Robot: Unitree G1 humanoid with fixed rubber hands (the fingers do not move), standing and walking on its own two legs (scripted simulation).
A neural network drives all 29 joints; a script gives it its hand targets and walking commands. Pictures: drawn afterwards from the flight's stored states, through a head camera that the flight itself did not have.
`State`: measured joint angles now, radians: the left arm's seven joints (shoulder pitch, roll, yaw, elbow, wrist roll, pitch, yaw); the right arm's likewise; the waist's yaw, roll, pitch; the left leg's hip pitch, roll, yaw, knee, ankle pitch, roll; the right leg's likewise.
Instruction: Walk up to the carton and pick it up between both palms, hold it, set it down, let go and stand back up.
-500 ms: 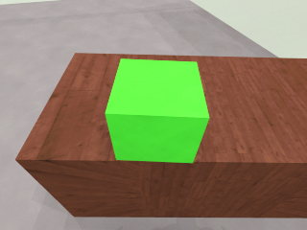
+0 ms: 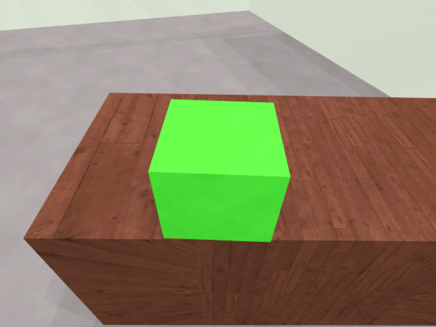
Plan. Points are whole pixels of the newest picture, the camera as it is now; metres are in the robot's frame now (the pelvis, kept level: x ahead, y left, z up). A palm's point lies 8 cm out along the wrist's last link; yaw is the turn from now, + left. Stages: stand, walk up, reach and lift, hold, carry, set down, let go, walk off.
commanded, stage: walk up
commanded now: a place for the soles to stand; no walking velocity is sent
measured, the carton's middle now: (219, 169) +0.50 +0.00 +0.03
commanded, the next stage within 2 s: reach and lift in 1.94 s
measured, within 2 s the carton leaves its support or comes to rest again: neither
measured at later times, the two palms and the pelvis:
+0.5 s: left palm out of the picture +0.14 +0.30 -0.12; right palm out of the picture +0.10 -0.31 -0.09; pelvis +0.06 +0.01 +0.00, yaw +0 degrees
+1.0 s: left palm out of the picture +0.15 +0.28 -0.12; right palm out of the picture +0.08 -0.32 -0.12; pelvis +0.04 -0.01 -0.01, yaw -1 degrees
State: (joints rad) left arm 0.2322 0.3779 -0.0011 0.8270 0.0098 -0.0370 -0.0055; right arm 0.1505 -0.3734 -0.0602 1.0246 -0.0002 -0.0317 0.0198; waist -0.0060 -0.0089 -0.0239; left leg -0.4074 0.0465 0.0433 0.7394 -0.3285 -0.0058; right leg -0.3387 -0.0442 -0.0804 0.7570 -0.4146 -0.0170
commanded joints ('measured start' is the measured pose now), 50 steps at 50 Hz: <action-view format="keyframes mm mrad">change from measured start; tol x32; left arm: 1 8 239 85 9 32 -21 -11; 50 -110 225 106 -1 5 36 11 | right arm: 1 26 -314 -62 -91 -29 -42 -10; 17 365 -399 -100 -101 -26 -97 -43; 50 7 -330 -73 -156 -29 -31 -60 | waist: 1 1 42 62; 50 18 79 128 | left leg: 1 108 163 -353 -309 -475 141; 9 -399 19 -21 131 -192 39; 15 212 -54 32 -208 83 74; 17 646 348 -643 -356 426 238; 21 513 317 -426 -166 905 304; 28 109 199 -150 -76 771 209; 33 -101 -31 -94 350 -328 48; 45 160 -41 2 -76 -118 75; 48 41 288 -606 -406 -439 244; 50 -28 264 -531 -321 -109 243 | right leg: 1 -199 -34 156 -136 -303 -77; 6 122 -174 410 -434 -329 -151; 14 149 -215 205 -129 677 -195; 18 -430 33 130 449 -243 -4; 31 239 -137 275 -236 359 -93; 35 -61 -281 489 -507 -373 -137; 50 -164 -13 108 161 -83 -23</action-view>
